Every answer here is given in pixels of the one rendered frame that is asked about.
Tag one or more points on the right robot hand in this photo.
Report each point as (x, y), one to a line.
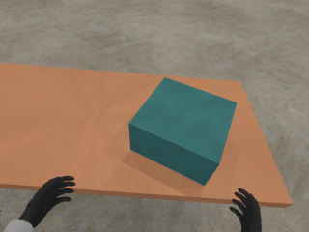
(250, 218)

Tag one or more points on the robot left forearm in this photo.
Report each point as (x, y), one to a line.
(19, 225)

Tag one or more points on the table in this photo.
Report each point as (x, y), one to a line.
(57, 122)

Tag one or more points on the left robot hand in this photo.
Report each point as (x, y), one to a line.
(46, 198)

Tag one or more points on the carton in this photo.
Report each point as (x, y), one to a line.
(182, 128)

